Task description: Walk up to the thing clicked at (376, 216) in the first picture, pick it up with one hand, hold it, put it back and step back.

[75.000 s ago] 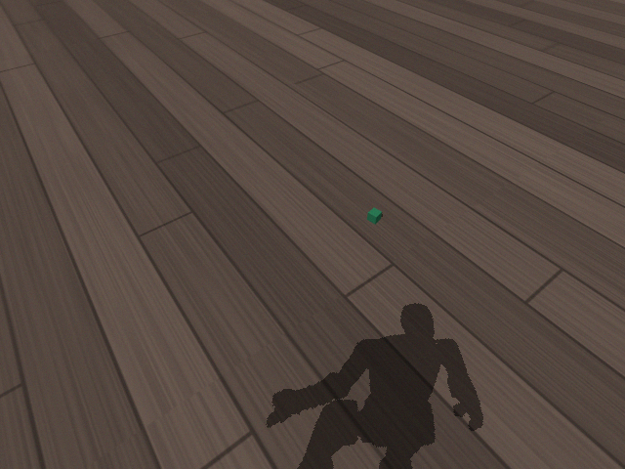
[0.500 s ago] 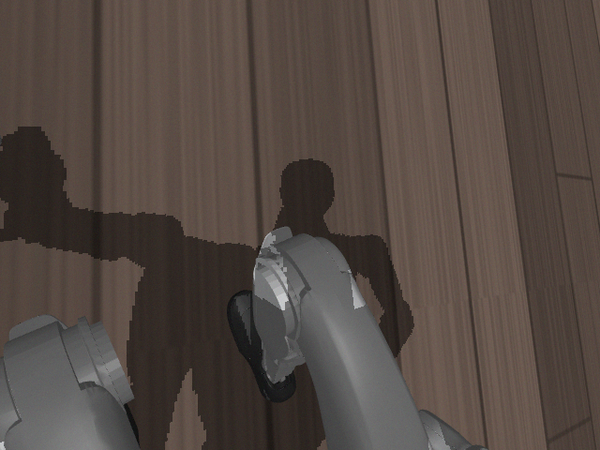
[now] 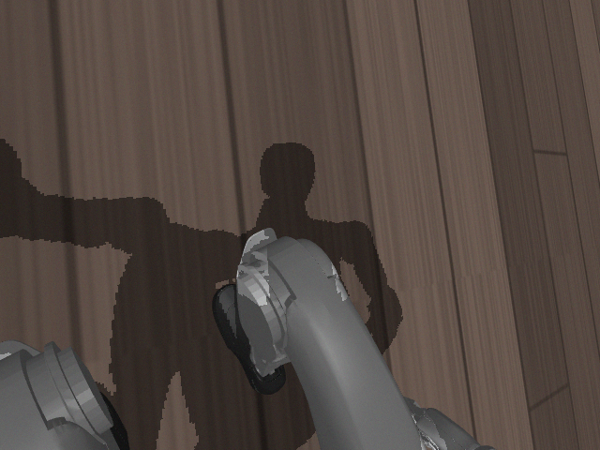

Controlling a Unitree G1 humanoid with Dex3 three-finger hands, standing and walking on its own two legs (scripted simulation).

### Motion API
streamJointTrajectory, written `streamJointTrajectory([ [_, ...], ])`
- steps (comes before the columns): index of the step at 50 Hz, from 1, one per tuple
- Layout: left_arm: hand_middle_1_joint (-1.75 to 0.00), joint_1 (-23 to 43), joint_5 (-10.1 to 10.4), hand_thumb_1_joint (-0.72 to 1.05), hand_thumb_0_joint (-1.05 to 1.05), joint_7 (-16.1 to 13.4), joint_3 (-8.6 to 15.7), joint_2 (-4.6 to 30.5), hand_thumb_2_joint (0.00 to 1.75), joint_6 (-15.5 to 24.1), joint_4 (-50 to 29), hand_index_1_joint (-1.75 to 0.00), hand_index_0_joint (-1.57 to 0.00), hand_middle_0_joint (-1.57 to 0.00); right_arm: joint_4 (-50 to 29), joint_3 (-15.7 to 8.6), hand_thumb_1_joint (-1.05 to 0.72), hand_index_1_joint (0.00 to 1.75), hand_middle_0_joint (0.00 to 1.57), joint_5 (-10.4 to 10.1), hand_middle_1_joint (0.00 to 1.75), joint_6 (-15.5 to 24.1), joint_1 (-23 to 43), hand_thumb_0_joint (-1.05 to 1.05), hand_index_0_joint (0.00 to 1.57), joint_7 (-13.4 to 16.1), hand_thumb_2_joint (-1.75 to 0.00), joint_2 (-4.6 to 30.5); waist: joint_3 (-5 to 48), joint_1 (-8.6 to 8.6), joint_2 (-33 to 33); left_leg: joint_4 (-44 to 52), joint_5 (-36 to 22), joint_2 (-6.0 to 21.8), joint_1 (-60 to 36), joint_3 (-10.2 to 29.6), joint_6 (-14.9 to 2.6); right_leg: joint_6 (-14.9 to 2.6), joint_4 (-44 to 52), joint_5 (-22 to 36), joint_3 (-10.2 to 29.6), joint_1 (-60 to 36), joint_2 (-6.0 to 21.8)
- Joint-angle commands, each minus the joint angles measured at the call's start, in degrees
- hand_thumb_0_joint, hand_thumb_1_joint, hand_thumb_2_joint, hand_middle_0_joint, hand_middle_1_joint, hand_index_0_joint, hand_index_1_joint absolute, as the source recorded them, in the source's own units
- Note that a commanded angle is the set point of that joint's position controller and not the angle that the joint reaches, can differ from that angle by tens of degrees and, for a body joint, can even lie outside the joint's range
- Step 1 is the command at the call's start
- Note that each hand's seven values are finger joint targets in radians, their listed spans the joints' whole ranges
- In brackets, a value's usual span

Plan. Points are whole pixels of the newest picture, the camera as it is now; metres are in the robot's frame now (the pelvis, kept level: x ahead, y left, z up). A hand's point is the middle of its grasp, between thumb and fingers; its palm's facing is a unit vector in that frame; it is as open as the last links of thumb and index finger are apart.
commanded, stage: close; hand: left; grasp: from above
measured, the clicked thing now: out of the picture +0.49 +0.25 -0.29
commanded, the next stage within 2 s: none
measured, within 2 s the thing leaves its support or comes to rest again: neither
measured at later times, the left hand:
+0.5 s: hand out of the picture +0.48 +0.22 -0.26, palm faces -0.37 +0.01 -0.93, open 12.4 cm
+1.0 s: hand out of the picture +0.46 +0.23 -0.26, palm faces -0.49 -0.06 -0.87, open 10.9 cm
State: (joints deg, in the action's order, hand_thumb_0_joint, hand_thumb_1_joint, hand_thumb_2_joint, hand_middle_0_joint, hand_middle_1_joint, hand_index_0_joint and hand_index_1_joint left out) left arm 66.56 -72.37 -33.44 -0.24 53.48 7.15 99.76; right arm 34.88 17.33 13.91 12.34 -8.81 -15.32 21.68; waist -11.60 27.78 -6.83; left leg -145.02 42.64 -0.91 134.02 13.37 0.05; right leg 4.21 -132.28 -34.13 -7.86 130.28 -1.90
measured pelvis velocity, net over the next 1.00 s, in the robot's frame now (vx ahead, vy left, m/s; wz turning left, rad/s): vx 0.00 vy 0.00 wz -0.01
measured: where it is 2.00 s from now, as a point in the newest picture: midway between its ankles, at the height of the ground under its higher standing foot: (192, 410)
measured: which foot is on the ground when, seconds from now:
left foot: down 0.00-1.00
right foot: down 0.00-1.00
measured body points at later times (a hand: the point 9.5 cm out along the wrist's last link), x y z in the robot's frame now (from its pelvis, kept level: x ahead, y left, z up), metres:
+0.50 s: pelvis -0.01 +0.00 +0.01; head +0.29 +0.12 +0.33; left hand +0.49 +0.22 -0.20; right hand +0.04 -0.25 -0.04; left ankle +0.06 +0.12 -0.28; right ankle +0.13 -0.13 -0.28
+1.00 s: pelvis +0.00 +0.00 +0.00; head +0.28 +0.13 +0.32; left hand +0.49 +0.23 -0.21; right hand +0.03 -0.25 -0.04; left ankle +0.06 +0.12 -0.28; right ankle +0.13 -0.13 -0.28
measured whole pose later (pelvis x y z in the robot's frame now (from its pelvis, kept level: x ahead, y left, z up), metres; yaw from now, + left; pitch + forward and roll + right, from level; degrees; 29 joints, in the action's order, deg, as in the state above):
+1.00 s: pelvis +0.00 +0.00 +0.00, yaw +0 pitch +28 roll -16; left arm 63.2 -76.1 -33.8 -5.8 53.2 17.8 96.9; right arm 32.7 20.1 15.4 10.7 -7.7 -13.3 21.0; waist -12.1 25.6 -8.0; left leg -145.1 42.7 -1.4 131.4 15.3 0.4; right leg 4.1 -131.2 -34.1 -9.6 126.7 -1.7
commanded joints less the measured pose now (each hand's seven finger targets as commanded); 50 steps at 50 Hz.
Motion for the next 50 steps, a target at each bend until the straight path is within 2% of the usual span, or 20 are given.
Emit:
streamJointTrajectory([
  [1,-0.95,14.4,0.2,-0.42,0.00,2.5,-2.1,7.6,0.94,4.5,-11.8,-0.95,-0.12,-0.12,0.3,-5.2,-0.91,0.30,0.20,-0.3,0.30,-1.4,-11.7,0.00,0.20,1.5,-0.90,18.5,43.7,2.42,33.7,15.4,-20.2,1.9,-30.8,-4.8,0.57,-5.77,9.0,17.6,-7.5,-31.2,-2.4],
  [3,-0.96,14.6,0.7,-0.39,0.00,3.0,-3.1,5.7,0.93,6.9,-13.3,-0.95,-0.13,-0.12,0.2,-4.9,-0.90,0.30,0.20,-0.2,0.30,-1.7,-12.0,0.00,0.20,1.8,-0.90,19.0,41.9,3.38,32.3,14.4,-20.7,1.7,-29.8,-4.7,0.65,-5.98,9.5,17.6,-8.2,-30.8,-2.2],
  [4,-0.96,14.8,0.2,-0.38,0.00,2.8,-2.6,6.8,0.93,7.9,-14.0,-0.95,-0.13,-0.12,0.5,-4.8,-0.90,0.30,0.20,-0.1,0.30,-2.1,-12.8,0.00,0.20,2.0,-0.90,19.2,42.4,3.30,32.3,14.2,-21.2,1.7,-29.4,-4.7,0.60,-5.85,9.7,18.1,-8.3,-31.8,-2.3],
  [5,-0.96,14.1,-0.1,-0.37,0.00,2.4,-3.4,5.2,0.92,8.9,-12.6,-0.94,-0.14,-0.13,0.3,-4.7,-0.90,0.30,0.20,0.0,0.30,-2.3,-12.4,0.00,0.20,2.1,-0.90,18.9,41.1,3.50,30.5,14.1,-20.1,1.7,-28.7,-4.5,0.58,-5.93,9.8,17.2,-8.5,-31.1,-2.4],
  [7,-0.96,13.1,-1.0,-0.31,0.00,1.3,-3.7,5.1,0.94,10.6,-11.2,-0.95,-0.17,-0.16,0.6,-4.0,-0.89,0.30,0.20,0.4,0.30,-2.3,-12.6,0.00,0.20,2.1,-0.90,18.5,39.9,3.68,28.6,13.5,-19.5,1.6,-27.5,-4.6,0.25,-5.42,10.0,17.3,-8.7,-31.2,-2.6],
  [12,-0.96,13.2,-5.1,-0.21,0.00,-4.7,-4.3,6.1,0.92,12.2,-8.6,-0.93,-0.23,-0.21,1.0,-3.1,-0.89,0.30,0.20,1.5,0.30,-1.4,-10.7,0.00,0.20,1.7,-0.90,18.0,36.6,3.25,31.0,16.1,-16.6,1.9,-30.0,-3.4,0.60,-5.16,9.5,15.0,-9.3,-25.7,-2.8],
  [16,-0.91,13.6,-7.0,-0.19,0.00,-10.1,-6.0,5.5,0.85,8.8,-6.1,-0.88,-0.25,-0.22,1.2,-4.0,-0.89,0.30,0.20,2.7,0.30,0.1,-7.2,0.00,0.20,1.7,-0.90,19.1,32.3,4.44,29.8,17.4,-9.4,1.9,-27.8,-4.2,0.48,-5.04,11.6,9.4,-8.4,-22.9,-3.1],
  [18,-0.90,14.7,-6.9,-0.22,0.00,-12.1,-5.2,6.7,0.84,6.0,-6.9,-0.87,-0.24,-0.21,1.5,-4.1,-0.89,0.30,0.20,2.6,0.30,0.4,-7.5,0.00,0.20,1.7,-0.90,19.1,32.6,4.38,29.9,18.2,-8.5,2.1,-27.5,-4.4,0.39,-5.09,12.5,8.8,-7.6,-22.5,-3.3],
  [20,-0.88,15.4,-5.5,-0.23,0.00,-13.8,-4.2,6.7,0.80,3.3,-7.0,-0.85,-0.22,-0.20,2.4,-4.5,-0.89,0.30,0.20,2.4,0.30,0.8,-7.4,0.00,0.20,1.4,-0.90,18.6,34.0,3.98,29.5,18.6,-8.4,2.4,-26.7,-3.8,0.45,-4.95,12.5,8.8,-7.1,-22.3,-2.8],
  [22,-0.88,15.0,-3.4,-0.26,0.00,-13.3,-3.9,5.4,0.83,0.9,-6.2,-0.86,-0.21,-0.19,1.7,-4.4,-0.89,0.30,0.20,1.9,0.30,1.6,-7.4,0.00,0.20,0.8,-0.90,18.7,33.8,5.05,27.8,17.6,-8.1,2.6,-25.7,-3.6,0.10,-4.64,12.0,9.2,-6.9,-22.3,-2.5],
  [25,-0.86,16.8,-1.0,-0.25,0.00,-10.8,-2.2,7.1,0.82,-1.4,-5.1,-0.85,-0.23,-0.21,1.5,-4.8,-0.90,0.30,0.20,0.6,0.30,1.3,-8.5,0.00,0.20,0.6,-0.90,19.1,36.7,5.41,27.2,16.7,-8.7,2.6,-23.6,-4.2,-0.69,-4.52,11.9,10.5,-6.2,-25.8,-2.7],
  [28,-0.83,15.0,0.4,-0.26,0.00,-7.2,1.2,10.5,0.82,-2.0,-1.9,-0.83,-0.23,-0.23,1.1,-4.8,-0.90,0.30,0.20,-0.3,0.30,0.6,-10.5,0.00,0.20,0.6,-0.90,19.4,38.5,4.07,26.6,16.0,-12.8,2.3,-22.8,-4.5,-0.93,-4.43,11.2,13.6,-6.1,-28.9,-2.3],
  [31,-0.83,12.6,0.4,-0.24,0.00,-3.1,1.3,10.3,0.79,-0.7,-2.1,-0.82,-0.25,-0.24,0.4,-4.1,-0.90,0.30,0.20,-0.5,0.30,0.0,-10.8,0.00,0.20,0.9,-0.90,18.5,37.9,2.52,30.3,17.4,-14.9,2.0,-25.2,-4.2,-0.05,-5.37,10.0,13.6,-7.0,-28.1,-2.2],
  [33,-0.81,11.5,0.8,-0.23,0.00,-0.6,-0.2,8.9,0.79,1.0,-4.4,-0.81,-0.26,-0.26,-0.5,-4.2,-0.90,0.30,0.20,-0.5,0.30,-0.6,-9.9,0.00,0.20,1.6,-0.90,17.9,38.6,2.35,31.6,17.5,-15.3,2.0,-27.3,-4.3,0.16,-5.55,10.0,13.7,-7.2,-28.8,-2.5],
  [36,-0.84,13.0,0.7,-0.19,0.00,2.0,-2.6,7.9,0.80,3.8,-9.8,-0.83,-0.29,-0.27,-1.1,-4.2,-0.91,0.30,0.20,-0.4,0.30,-1.4,-10.6,0.00,0.20,2.1,-0.90,18.4,40.4,2.92,32.5,15.7,-18.0,2.0,-28.7,-5.1,0.30,-5.81,10.3,16.0,-7.3,-31.4,-2.7],
  [38,-0.85,13.9,0.7,-0.15,0.00,2.9,-2.5,7.9,0.83,5.8,-13.3,-0.84,-0.31,-0.30,-0.7,-4.3,-0.90,0.30,0.20,-0.4,0.30,-2.0,-12.5,0.00,0.20,2.3,-0.90,19.2,41.2,3.20,31.9,15.0,-21.0,1.9,-29.1,-4.9,0.45,-5.82,10.2,18.1,-7.9,-32.5,-2.4],
  [42,-0.87,11.6,0.4,-0.05,0.00,2.4,-4.4,4.6,0.84,9.4,-9.3,-0.85,-0.37,-0.35,-0.8,-3.7,-0.89,0.30,0.20,0.1,0.30,-2.7,-12.4,0.00,0.20,2.8,-0.90,19.3,37.0,4.45,27.0,14.4,-17.9,1.7,-26.2,-4.1,0.28,-5.59,11.2,15.4,-8.9,-29.8,-2.5],
  [44,-0.85,12.4,-1.1,-0.02,0.00,1.1,-4.5,6.1,0.79,11.0,-9.4,-0.82,-0.39,-0.37,-0.7,-3.4,-0.89,0.30,0.20,0.4,0.30,-2.7,-12.2,0.00,0.20,3.0,-0.90,19.0,35.6,3.79,28.0,15.6,-15.0,1.6,-26.6,-4.0,0.24,-5.47,11.5,13.0,-9.0,-28.5,-2.7],
  [47,-0.87,12.4,-3.5,0.08,0.00,-2.3,-4.9,6.6,0.78,11.9,-8.5,-0.83,-0.46,-0.42,-0.8,-2.7,-0.89,0.30,0.20,1.1,0.30,-2.1,-10.3,0.00,0.20,2.9,-0.90,18.6,35.1,3.16,29.2,17.0,-13.5,1.8,-28.9,-3.0,0.53,-5.46,10.6,12.2,-9.3,-25.9,-2.8],
  [50,-0.85,13.4,-5.8,0.13,0.00,-7.1,-5.6,5.7,0.77,10.9,-8.2,-0.81,-0.49,-0.45,0.1,-3.0,-0.89,0.30,0.20,2.1,0.30,-1.0,-9.3,0.00,0.20,2.5,-0.90,18.7,35.8,3.84,31.0,17.8,-13.4,2.1,-30.8,-2.8,0.61,-5.22,10.4,12.7,-9.1,-24.8,-3.0],
])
